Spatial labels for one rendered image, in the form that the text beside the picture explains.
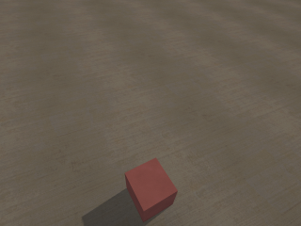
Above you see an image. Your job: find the carton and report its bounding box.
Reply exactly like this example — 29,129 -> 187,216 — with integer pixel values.
124,157 -> 178,222

